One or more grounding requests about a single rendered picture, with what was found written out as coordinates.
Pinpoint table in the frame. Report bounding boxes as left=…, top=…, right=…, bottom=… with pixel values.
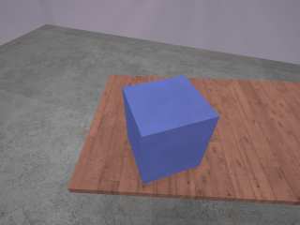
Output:
left=67, top=74, right=300, bottom=205

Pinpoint carton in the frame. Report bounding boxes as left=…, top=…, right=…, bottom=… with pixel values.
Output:
left=122, top=75, right=219, bottom=184

